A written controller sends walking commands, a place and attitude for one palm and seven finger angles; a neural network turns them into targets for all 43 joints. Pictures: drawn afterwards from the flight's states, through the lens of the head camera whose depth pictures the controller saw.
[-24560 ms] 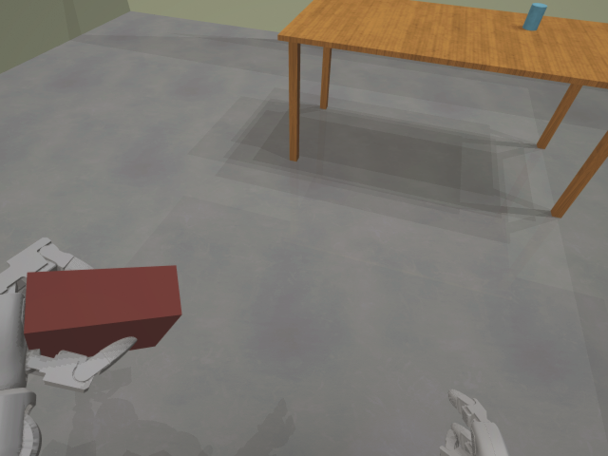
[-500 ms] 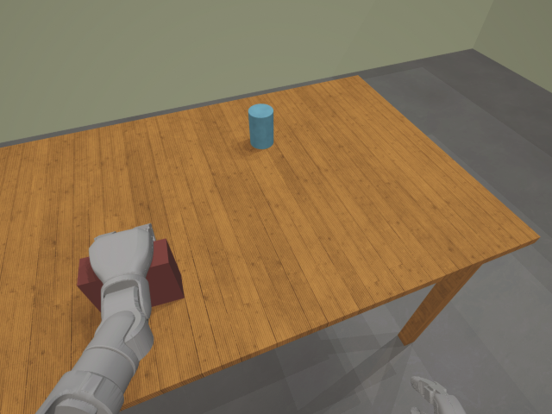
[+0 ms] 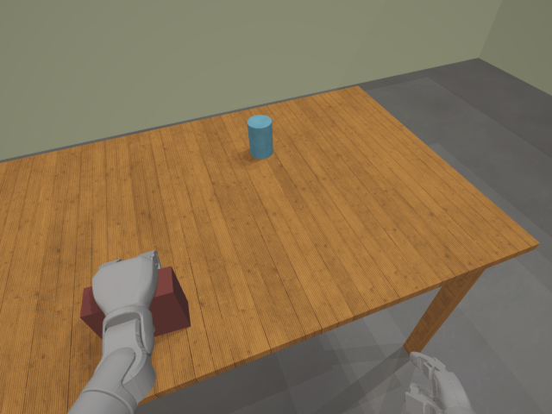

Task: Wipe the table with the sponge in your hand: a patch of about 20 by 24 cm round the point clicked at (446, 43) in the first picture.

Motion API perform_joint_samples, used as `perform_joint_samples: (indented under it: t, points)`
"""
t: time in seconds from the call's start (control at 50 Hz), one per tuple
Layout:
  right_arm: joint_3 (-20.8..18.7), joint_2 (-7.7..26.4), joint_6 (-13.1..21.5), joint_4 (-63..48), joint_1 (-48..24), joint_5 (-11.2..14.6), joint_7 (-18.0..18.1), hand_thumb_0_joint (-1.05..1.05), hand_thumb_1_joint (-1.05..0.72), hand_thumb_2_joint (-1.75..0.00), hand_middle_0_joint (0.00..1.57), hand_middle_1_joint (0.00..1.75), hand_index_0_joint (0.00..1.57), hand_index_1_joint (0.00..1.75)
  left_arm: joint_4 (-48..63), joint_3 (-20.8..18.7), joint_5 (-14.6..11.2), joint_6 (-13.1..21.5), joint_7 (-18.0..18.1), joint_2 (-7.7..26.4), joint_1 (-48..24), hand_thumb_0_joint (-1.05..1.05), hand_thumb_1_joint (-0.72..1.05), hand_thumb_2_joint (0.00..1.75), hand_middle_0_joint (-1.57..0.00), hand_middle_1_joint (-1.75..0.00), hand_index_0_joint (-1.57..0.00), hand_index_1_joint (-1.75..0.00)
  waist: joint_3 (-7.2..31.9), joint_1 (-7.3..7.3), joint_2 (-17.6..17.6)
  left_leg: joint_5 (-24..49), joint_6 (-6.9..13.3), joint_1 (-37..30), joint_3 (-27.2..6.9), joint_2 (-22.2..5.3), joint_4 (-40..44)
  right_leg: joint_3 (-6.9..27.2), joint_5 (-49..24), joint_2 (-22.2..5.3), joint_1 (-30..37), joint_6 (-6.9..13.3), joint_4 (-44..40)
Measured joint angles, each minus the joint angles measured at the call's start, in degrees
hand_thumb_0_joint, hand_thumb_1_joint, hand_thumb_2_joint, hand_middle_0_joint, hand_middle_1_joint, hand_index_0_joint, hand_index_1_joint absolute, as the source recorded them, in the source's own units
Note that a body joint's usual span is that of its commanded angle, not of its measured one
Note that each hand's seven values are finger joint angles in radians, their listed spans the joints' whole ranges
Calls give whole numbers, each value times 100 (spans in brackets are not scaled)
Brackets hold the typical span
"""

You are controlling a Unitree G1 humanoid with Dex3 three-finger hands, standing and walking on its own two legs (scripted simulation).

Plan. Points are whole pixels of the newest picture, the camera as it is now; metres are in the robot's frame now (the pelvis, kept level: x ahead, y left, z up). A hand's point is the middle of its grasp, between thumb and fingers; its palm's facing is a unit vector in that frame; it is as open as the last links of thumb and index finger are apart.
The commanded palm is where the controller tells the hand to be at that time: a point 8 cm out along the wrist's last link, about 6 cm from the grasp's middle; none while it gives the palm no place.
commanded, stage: wipe back along the middle lane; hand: left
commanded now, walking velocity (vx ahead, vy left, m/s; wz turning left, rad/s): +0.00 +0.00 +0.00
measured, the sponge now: (144, 313) +0.28 +0.26 -0.04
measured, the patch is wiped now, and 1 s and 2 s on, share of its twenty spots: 0.85 1.00 1.00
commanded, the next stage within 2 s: slide across to the third lane in 0.24 s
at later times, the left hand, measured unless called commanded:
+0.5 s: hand (144, 315) +0.26 +0.24 +0.00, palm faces -0.06 -0.04 -1.00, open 9.4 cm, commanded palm +0.22 +0.21 +0.04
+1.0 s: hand (165, 311) +0.26 +0.21 +0.00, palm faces -0.05 -0.02 -1.00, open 9.4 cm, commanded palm +0.24 +0.15 +0.04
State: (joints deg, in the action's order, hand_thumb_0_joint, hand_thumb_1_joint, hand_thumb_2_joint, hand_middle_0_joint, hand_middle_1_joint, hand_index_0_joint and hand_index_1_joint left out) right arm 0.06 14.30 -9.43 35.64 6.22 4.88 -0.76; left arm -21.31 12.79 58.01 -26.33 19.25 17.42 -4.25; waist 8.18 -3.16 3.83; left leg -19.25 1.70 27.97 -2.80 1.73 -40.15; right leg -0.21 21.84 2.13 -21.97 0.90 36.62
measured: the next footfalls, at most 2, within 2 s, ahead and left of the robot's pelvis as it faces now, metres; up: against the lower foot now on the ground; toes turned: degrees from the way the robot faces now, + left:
none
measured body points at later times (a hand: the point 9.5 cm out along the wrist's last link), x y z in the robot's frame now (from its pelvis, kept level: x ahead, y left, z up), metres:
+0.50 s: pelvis +0.00 -0.01 +0.00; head +0.00 -0.03 +0.45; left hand +0.25 +0.24 +0.05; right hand +0.20 -0.24 -0.09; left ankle +0.01 +0.10 -0.72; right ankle -0.04 -0.12 -0.72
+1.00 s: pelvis -0.03 -0.01 +0.00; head -0.03 -0.04 +0.45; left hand +0.26 +0.20 +0.05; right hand +0.20 -0.21 -0.10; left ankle +0.01 +0.10 -0.72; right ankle -0.04 -0.12 -0.72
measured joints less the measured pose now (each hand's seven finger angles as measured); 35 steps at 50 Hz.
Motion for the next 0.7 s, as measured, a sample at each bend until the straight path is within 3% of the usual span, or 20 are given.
perform_joint_samples:
  t: [0.26, 0.46, 0.7]
  points:
    - [17, 8, 17, -42, -85, -2, 15, 1, -90, -90, 20, 30, 20, 30, 647, 44, -9, 23, 42, -28, 722, 2, -44, 107, -72, -147, -76, -150, -9, -52, 26, -15, -56, -181, 47, -39, 70, 53, 40, 33, 111, 54, 33]
    - [-25, 38, 55, -25, -72, -19, 88, 1, -90, -90, 20, 30, 20, 30, 533, 6, -21, -42, -93, -35, 562, 2, -44, 107, -72, -147, -76, -149, -89, -34, 1, 42, -81, -197, 27, -53, 106, 34, 0, 48, 118, 83, 23]
    - [-100, 1, 138, 101, -51, -24, 38, 1, -91, -90, 20, 30, 19, 30, 406, 331, -15, -53, -121, -152, 360, 0, -44, 107, -73, -146, -78, -148, -133, -94, 71, 111, -58, -235, -15, -3, 125, -11, -38, 3, 173, 59, 15]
